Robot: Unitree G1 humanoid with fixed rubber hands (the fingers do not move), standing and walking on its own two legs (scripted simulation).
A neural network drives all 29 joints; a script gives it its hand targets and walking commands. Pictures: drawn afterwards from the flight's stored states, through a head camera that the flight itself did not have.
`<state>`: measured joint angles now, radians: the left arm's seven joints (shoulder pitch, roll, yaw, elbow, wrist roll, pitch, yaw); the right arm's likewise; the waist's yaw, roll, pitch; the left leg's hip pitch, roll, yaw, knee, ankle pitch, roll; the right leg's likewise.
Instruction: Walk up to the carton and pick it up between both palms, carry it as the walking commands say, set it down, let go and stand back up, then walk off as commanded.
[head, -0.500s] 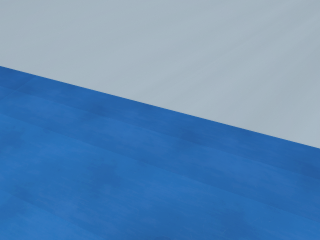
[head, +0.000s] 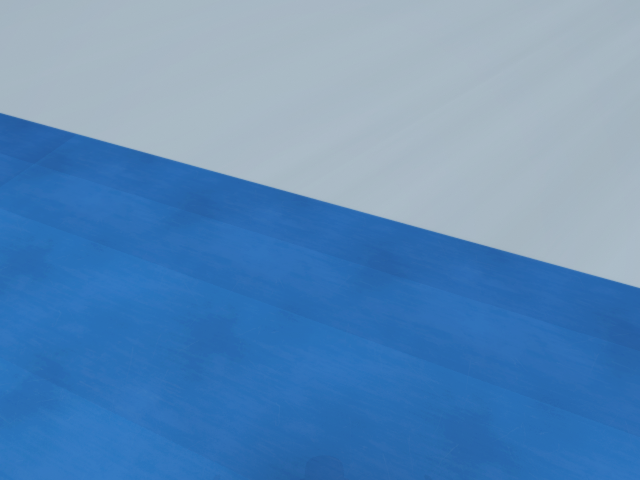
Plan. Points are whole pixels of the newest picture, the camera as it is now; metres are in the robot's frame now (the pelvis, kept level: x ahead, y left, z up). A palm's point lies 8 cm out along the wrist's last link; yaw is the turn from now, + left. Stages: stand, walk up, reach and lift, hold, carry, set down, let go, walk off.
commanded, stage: walk off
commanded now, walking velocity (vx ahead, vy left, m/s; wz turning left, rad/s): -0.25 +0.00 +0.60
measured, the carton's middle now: out of the picture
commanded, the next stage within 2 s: stand in 0.18 s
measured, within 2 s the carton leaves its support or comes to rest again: neither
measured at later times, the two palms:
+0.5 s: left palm out of the picture -0.12 +0.21 -0.10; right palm out of the picture +0.02 -0.34 -0.14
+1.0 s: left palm out of the picture -0.20 +0.18 -0.14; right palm out of the picture -0.09 -0.29 -0.14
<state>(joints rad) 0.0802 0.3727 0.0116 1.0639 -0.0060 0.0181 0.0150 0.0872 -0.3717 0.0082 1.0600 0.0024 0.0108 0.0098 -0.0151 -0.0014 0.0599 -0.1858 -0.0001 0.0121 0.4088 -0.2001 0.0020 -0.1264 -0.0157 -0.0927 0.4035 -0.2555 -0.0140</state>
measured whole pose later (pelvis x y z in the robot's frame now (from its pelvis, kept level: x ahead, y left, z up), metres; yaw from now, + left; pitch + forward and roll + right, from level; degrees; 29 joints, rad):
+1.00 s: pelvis -0.15 -0.06 +0.00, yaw +11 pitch -2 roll +0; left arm 0.27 0.22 0.01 1.11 0.01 0.01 0.01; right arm 0.25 -0.19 0.00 1.09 -0.01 0.00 -0.03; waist 0.03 -0.02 0.02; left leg -0.04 -0.04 -0.01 0.32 -0.25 0.03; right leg -0.20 -0.04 -0.08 0.34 -0.10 0.00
